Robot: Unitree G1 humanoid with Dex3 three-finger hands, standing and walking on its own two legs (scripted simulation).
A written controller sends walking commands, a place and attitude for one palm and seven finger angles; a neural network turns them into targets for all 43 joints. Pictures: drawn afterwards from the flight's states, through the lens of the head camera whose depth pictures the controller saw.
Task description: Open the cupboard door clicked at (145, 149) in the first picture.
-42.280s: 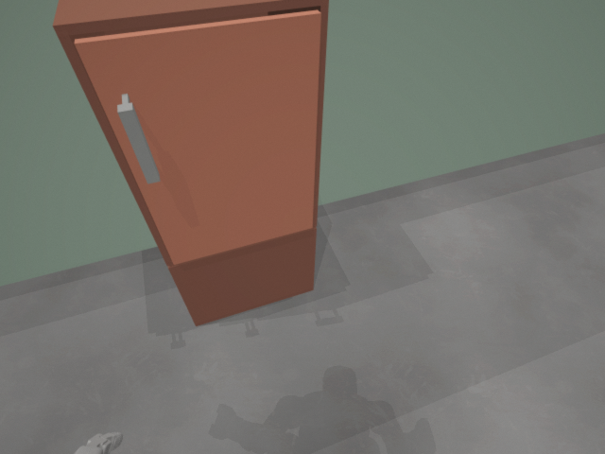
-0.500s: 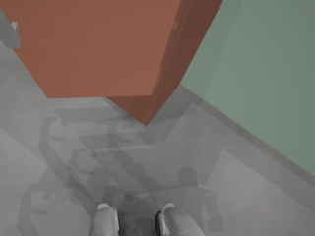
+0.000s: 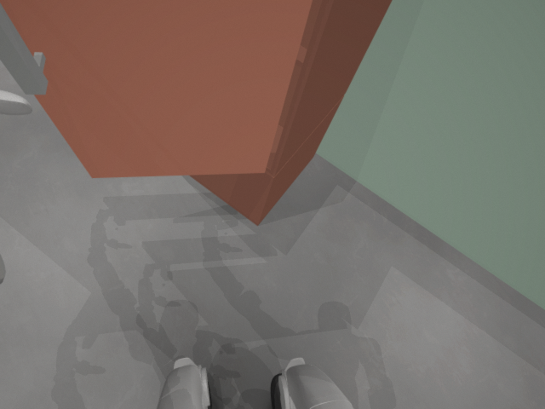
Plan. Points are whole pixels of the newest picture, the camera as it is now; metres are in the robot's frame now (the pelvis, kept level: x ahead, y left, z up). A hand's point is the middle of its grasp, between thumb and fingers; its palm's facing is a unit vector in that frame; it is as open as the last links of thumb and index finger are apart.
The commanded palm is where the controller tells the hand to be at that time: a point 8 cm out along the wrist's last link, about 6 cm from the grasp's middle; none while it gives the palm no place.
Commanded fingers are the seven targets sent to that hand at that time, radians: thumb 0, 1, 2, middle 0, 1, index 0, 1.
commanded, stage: slide the fingers in behind the handle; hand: left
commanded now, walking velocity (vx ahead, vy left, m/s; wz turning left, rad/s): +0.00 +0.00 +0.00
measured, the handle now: (7, 24) +0.59 +0.27 +0.12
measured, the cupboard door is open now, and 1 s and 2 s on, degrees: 43 42 43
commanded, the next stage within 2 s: close the thumb around the handle in 0.84 s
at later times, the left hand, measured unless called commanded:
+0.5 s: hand (16, 57) +0.53 +0.25 +0.12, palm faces +0.01 -1.00 +0.02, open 14.0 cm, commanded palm +0.52 +0.29 +0.11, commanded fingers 0.00 -0.50 0.30 -0.30 -1.20 -0.30 -1.20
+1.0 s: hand (23, 55) +0.54 +0.25 +0.12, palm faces +0.02 -1.00 +0.01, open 13.9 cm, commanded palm +0.53 +0.28 +0.11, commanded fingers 0.00 -0.28 0.40 -0.32 -1.22 -0.32 -1.22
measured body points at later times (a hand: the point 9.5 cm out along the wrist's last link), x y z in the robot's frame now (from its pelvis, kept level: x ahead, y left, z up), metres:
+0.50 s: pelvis +0.01 -0.02 +0.00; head +0.15 +0.02 +0.43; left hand +0.53 +0.30 +0.13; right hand -0.02 -0.29 -0.09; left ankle +0.02 +0.10 -0.68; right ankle -0.02 -0.15 -0.67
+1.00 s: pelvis +0.00 -0.01 +0.00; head +0.15 +0.02 +0.43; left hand +0.54 +0.30 +0.12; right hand -0.03 -0.28 -0.09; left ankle +0.02 +0.10 -0.68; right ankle -0.02 -0.15 -0.67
